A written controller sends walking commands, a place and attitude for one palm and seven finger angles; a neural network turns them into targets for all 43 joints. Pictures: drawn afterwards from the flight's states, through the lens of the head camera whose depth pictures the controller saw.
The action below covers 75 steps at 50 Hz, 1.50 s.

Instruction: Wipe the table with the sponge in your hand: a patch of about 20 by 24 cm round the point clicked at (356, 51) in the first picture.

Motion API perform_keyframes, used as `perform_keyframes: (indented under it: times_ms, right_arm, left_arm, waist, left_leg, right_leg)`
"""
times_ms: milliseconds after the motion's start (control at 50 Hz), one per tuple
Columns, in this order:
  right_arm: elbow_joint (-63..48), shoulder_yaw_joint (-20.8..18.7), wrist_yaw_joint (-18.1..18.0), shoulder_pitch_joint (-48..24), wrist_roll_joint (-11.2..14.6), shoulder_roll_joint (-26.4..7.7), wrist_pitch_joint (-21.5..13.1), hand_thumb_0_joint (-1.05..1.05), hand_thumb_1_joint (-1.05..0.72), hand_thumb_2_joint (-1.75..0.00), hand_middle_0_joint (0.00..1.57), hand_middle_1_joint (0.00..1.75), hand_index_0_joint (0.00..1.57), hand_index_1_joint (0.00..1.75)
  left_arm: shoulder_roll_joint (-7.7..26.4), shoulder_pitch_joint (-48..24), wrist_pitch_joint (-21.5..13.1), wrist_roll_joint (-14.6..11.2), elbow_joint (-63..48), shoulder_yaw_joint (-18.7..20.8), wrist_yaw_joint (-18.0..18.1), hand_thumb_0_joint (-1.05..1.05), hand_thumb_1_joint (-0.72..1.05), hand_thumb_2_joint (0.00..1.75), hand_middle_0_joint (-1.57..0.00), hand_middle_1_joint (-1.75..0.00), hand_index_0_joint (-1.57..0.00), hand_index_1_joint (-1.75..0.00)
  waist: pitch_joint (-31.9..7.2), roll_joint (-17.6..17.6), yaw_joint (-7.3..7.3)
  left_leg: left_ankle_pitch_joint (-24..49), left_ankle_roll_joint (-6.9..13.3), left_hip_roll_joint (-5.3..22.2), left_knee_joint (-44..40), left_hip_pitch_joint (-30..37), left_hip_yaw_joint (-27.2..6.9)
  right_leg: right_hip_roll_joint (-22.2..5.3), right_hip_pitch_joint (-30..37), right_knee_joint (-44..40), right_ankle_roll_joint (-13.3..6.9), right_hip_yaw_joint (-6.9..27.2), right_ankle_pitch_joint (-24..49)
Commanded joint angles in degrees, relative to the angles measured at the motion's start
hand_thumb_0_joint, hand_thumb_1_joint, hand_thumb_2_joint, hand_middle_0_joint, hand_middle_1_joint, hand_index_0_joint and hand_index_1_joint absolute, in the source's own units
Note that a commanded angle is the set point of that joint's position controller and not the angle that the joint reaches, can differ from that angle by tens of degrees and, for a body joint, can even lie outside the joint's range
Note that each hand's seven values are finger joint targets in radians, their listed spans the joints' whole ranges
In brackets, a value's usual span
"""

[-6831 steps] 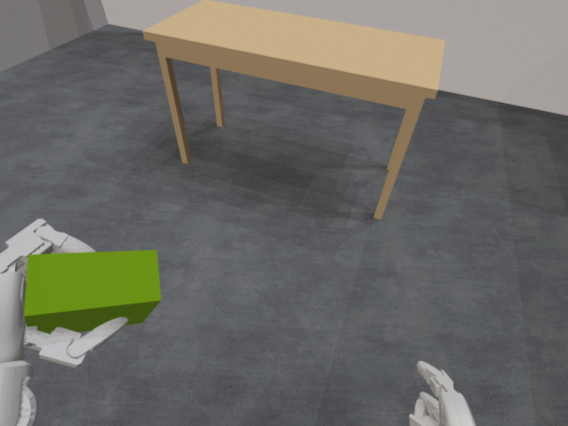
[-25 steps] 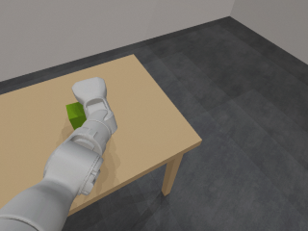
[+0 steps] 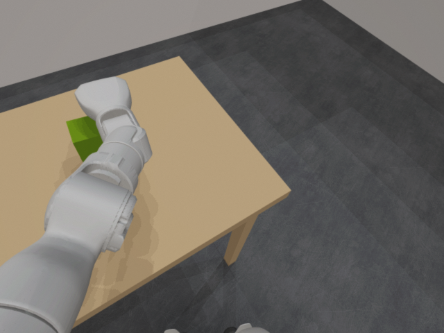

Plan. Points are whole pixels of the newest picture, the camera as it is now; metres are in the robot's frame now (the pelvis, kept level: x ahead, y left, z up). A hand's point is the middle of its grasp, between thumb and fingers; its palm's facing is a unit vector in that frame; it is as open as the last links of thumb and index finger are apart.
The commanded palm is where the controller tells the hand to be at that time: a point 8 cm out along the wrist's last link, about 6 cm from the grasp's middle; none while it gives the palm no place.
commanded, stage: wipe back along the third lane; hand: left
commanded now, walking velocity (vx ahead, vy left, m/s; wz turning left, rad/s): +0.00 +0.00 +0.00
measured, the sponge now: (109, 147) +0.49 +0.18 +0.00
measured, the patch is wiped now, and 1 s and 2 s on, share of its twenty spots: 0.90 1.00 1.00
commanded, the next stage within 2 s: slide back across to the middle lane in 1.78 s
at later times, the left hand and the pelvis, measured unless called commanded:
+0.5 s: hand (113, 123) +0.50 +0.16 +0.05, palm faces -0.06 +0.01 -1.00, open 9.8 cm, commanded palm +0.48 +0.13 +0.09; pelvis +0.02 +0.01 +0.01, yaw +0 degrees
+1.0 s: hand (126, 143) +0.45 +0.13 +0.06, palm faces -0.06 -0.01 -1.00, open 9.8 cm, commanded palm +0.42 +0.11 +0.09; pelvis +0.03 +0.00 +0.02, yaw +2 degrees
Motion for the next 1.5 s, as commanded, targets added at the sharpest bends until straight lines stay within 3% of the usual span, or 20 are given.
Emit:
perform_keyframes:
  times_ms: [0,60,160,200,260,300,340,380,540,560,640,660,760,900,960,1020,1120,1220,1300,1480]
  right_arm:
    - [-3.4,-2.7,-0.6,5.2,-0.3,-10.5,-1.4,0.00,-0.90,-0.90,0.20,0.30,0.20,0.30]
    - [-4.2,-3.0,-0.1,5.3,-0.3,-9.9,-1.6,0.00,-0.90,-0.90,0.20,0.30,0.20,0.30]
    - [-4.7,-3.4,0.6,5.3,-0.2,-9.4,-0.9,0.00,-0.90,-0.90,0.20,0.30,0.20,0.30]
    - [-4.7,-3.3,0.8,5.4,-0.3,-9.5,-0.7,0.00,-0.90,-0.90,0.20,0.30,0.20,0.30]
    - [-4.9,-3.3,1.1,3.8,0.1,-9.1,-0.5,0.00,-0.90,-0.90,0.20,0.30,0.20,0.30]
    - [-4.6,-3.1,1.2,3.4,0.1,-9.2,-0.1,0.00,-0.90,-0.90,0.20,0.30,0.20,0.30]
    - [-4.6,-3.1,1.3,2.3,0.4,-8.7,0.2,0.00,-0.90,-0.90,0.20,0.30,0.20,0.30]
    - [-4.4,-3.4,1.6,1.8,0.1,-8.4,0.4,0.00,-0.90,-0.90,0.20,0.30,0.20,0.30]
    - [-4.9,-3.1,1.2,-2.0,0.2,-7.7,2.1,0.00,-0.90,-0.90,0.20,0.30,0.20,0.30]
    - [-5.4,-3.1,1.3,-2.9,0.3,-7.3,2.1,0.00,-0.90,-0.90,0.20,0.30,0.20,0.30]
    - [-5.3,-3.4,1.7,-4.3,0.1,-6.8,3.4,0.00,-0.90,-0.90,0.20,0.30,0.20,0.30]
    - [-5.7,-3.6,1.8,-5.1,0.2,-6.4,3.4,0.00,-0.90,-0.90,0.20,0.30,0.20,0.30]
    - [-6.0,-3.3,1.7,-7.8,0.2,-6.1,4.8,0.00,-0.90,-0.90,0.20,0.30,0.20,0.30]
    - [-6.1,-3.1,1.7,-10.0,0.2,-5.7,6.2,0.00,-0.90,-0.90,0.20,0.30,0.20,0.30]
    - [-6.9,-2.9,1.5,-11.7,0.5,-5.2,6.3,0.00,-0.90,-0.90,0.20,0.30,0.20,0.30]
    - [-6.5,-2.7,1.0,-12.0,0.5,-5.5,6.5,0.00,-0.90,-0.90,0.20,0.30,0.20,0.30]
    - [-6.7,-2.3,0.6,-13.0,0.7,-5.2,6.2,0.00,-0.90,-0.90,0.20,0.30,0.20,0.30]
    - [-7.6,-2.4,0.5,-13.6,0.7,-5.1,5.9,0.00,-0.90,-0.90,0.20,0.30,0.20,0.30]
    - [-8.1,-2.3,0.6,-14.6,1.1,-4.9,5.9,0.00,-0.90,-0.90,0.20,0.30,0.20,0.30]
    - [-8.7,-2.0,0.1,-16.4,1.5,-4.7,5.7,0.00,-0.90,-0.90,0.20,0.30,0.20,0.30]
  left_arm:
    - [10.4,-26.2,0.4,2.4,-4.8,0.2,1.9,0.00,0.10,1.30,-1.20,-1.60,-1.20,-1.60]
    - [6.4,-23.5,0.3,1.4,-5.1,-1.3,1.4,0.00,0.10,1.30,-1.20,-1.60,-1.20,-1.60]
    - [2.4,-17.8,-0.3,0.1,-6.4,-2.5,0.4,0.00,0.10,1.30,-1.20,-1.60,-1.20,-1.60]
    - [3.0,-15.2,-0.4,-0.6,-6.5,-1.7,0.8,0.00,0.10,1.30,-1.20,-1.60,-1.20,-1.60]
    - [0.2,-13.2,-0.1,-2.5,-7.1,-2.4,1.2,0.00,0.10,1.30,-1.20,-1.60,-1.20,-1.60]
    - [1.4,-11.8,0.5,-2.3,-7.1,-2.1,1.4,0.00,0.10,1.30,-1.20,-1.60,-1.20,-1.60]
    - [-2.4,-12.8,1.2,-1.7,-8.3,-5.2,1.2,0.00,0.10,1.30,-1.20,-1.60,-1.20,-1.60]
    - [-4.6,-11.8,1.0,-1.3,-9.4,-6.3,1.1,0.00,0.10,1.30,-1.20,-1.60,-1.20,-1.60]
    - [-7.2,-7.5,1.4,-3.5,-11.3,-6.4,1.5,0.00,0.10,1.30,-1.20,-1.60,-1.20,-1.60]
    - [-8.5,-7.3,1.2,-3.5,-12.6,-6.8,1.4,0.00,0.10,1.30,-1.20,-1.60,-1.20,-1.60]
    - [-12.1,-6.5,1.6,-2.4,-14.2,-9.9,1.5,0.00,0.10,1.30,-1.20,-1.60,-1.20,-1.60]
    - [-13.6,-5.7,1.3,-3.1,-14.8,-10.0,1.3,0.00,0.10,1.30,-1.20,-1.60,-1.20,-1.60]
    - [-13.9,-2.1,1.7,-4.6,-16.6,-9.7,1.5,0.00,0.10,1.30,-1.20,-1.60,-1.20,-1.60]
    - [-15.5,0.6,2.5,-3.1,-17.4,-11.7,1.8,0.00,0.10,1.30,-1.20,-1.60,-1.20,-1.60]
    - [-16.6,0.4,2.3,-3.8,-18.9,-12.0,1.6,0.00,0.10,1.30,-1.20,-1.60,-1.20,-1.60]
    - [-14.8,1.5,2.7,-3.6,-17.9,-11.4,2.2,0.00,0.10,1.30,-1.20,-1.60,-1.20,-1.60]
    - [-14.0,1.4,2.9,-3.5,-18.0,-11.0,2.9,0.00,0.10,1.30,-1.20,-1.60,-1.20,-1.60]
    - [-14.3,6.8,2.6,-3.7,-18.6,-11.0,3.0,0.00,0.10,1.30,-1.20,-1.60,-1.20,-1.60]
    - [-15.7,7.3,2.4,-4.0,-19.8,-12.3,2.9,0.00,0.10,1.30,-1.20,-1.60,-1.20,-1.60]
    - [-14.2,9.6,2.1,-5.1,-21.4,-11.6,2.5,0.00,0.10,1.30,-1.20,-1.60,-1.20,-1.60]
  waist:
    - [-21.4,-1.1,-2.61]
    - [-24.2,0.9,-1.46]
    - [-25.0,-0.3,-0.11]
    - [-24.5,-1.5,0.77]
    - [-22.2,-3.0,1.38]
    - [-20.6,-3.1,1.93]
    - [-18.5,-2.1,1.37]
    - [-19.3,-0.3,1.99]
    - [-18.6,-5.6,3.31]
    - [-19.7,-3.2,4.07]
    - [-19.1,-3.6,3.93]
    - [-19.8,-3.3,4.61]
    - [-20.5,-5.2,6.12]
    - [-17.4,-6.0,6.32]
    - [-17.4,-5.4,7.01]
    - [-15.6,-7.6,6.68]
    - [-14.3,-6.9,6.98]
    - [-15.5,-8.1,8.45]
    - [-13.2,-7.4,8.46]
    - [-10.2,-8.9,9.03]
  left_leg:
    - [9.8,-0.3,2.3,-2.9,14.3,-3.1]
    - [12.4,-0.5,2.3,-2.9,16.0,-3.4]
    - [15.5,-0.8,2.6,-2.7,18.1,-3.5]
    - [15.7,-0.7,2.5,-2.9,17.6,-3.1]
    - [15.3,-0.7,2.4,-4.3,17.3,-2.9]
    - [14.6,-0.8,2.3,-5.0,17.4,-2.6]
    - [14.4,-0.9,2.5,-5.7,19.0,-2.8]
    - [17.2,-1.1,2.8,-5.6,22.3,-3.5]
    - [19.6,-1.5,2.5,-6.8,23.6,-2.8]
    - [22.3,-1.7,2.6,-6.7,24.8,-3.2]
    - [24.4,-2.1,2.8,-6.4,27.4,-3.4]
    - [26.6,-2.1,2.8,-6.2,27.9,-3.7]
    - [26.8,-2.2,2.1,-6.9,27.5,-2.8]
    - [24.2,-2.0,1.7,-7.9,27.6,-2.4]
    - [22.5,-1.9,1.4,-8.7,27.3,-2.6]
    - [18.0,-1.9,1.1,-9.9,26.3,-2.1]
    - [13.8,-1.7,0.6,-11.1,25.1,-1.6]
    - [13.0,-1.6,0.3,-11.6,24.9,-1.0]
    - [10.6,-1.6,0.1,-12.4,24.5,-1.0]
    - [6.6,-1.3,-0.3,-13.6,24.1,-0.7]
  right_leg:
    - [-2.0,8.1,-3.3,-0.1,0.8,12.2]
    - [-1.9,8.9,-2.6,-0.4,0.4,13.9]
    - [-1.5,10.0,-2.8,-0.4,0.0,16.3]
    - [-1.5,11.4,-3.0,-0.3,0.0,17.6]
    - [-1.7,12.9,-4.0,-0.2,-0.1,17.9]
    - [-1.8,13.3,-4.5,-0.2,-0.2,17.6]
    - [-1.7,11.8,-5.1,-0.3,-0.4,16.3]
    - [-1.6,10.5,-4.9,-0.7,-0.9,16.4]
    - [-2.0,15.0,-5.4,-0.6,-1.1,20.6]
    - [-2.1,14.9,-4.8,-1.0,-1.1,21.8]
    - [-2.0,14.3,-5.0,-1.1,-1.4,22.6]
    - [-2.1,14.6,-4.8,-1.3,-1.5,23.6]
    - [-2.6,19.3,-5.2,-1.5,-1.0,27.2]
    - [-2.8,20.1,-6.2,-1.7,-0.9,26.5]
    - [-2.9,20.8,-6.6,-2.0,-0.8,25.1]
    - [-3.0,21.5,-7.9,-1.7,-0.3,22.1]
    - [-3.2,22.1,-9.2,-1.6,0.4,18.4]
    - [-3.4,24.6,-9.9,-1.6,1.1,18.3]
    - [-3.5,23.7,-10.7,-1.6,1.3,15.1]
    - [-3.7,23.9,-13.0,-1.3,2.2,9.4]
